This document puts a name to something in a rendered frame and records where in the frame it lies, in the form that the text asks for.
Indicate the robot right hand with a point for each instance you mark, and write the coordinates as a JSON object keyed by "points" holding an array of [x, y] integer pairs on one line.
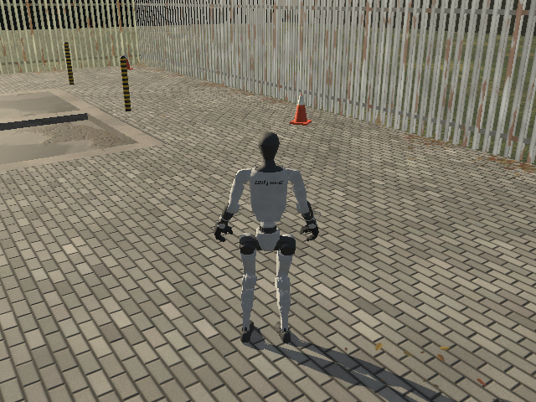
{"points": [[314, 232]]}

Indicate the left robot upper arm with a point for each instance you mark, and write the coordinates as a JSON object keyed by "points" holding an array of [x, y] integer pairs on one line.
{"points": [[242, 176]]}

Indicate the humanoid robot torso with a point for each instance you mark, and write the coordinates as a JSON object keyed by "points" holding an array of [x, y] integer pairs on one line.
{"points": [[268, 193]]}

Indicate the robot left forearm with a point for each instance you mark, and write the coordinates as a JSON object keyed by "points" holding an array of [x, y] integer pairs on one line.
{"points": [[224, 217]]}

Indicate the robot head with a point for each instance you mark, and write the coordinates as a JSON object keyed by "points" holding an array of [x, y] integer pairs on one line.
{"points": [[268, 145]]}

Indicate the robot right forearm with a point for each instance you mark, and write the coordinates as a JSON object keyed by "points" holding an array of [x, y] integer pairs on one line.
{"points": [[309, 218]]}

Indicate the right robot upper arm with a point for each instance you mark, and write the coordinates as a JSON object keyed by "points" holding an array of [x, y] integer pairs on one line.
{"points": [[295, 177]]}

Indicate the robot left hand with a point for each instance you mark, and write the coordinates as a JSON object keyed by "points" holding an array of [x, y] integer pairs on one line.
{"points": [[217, 232]]}

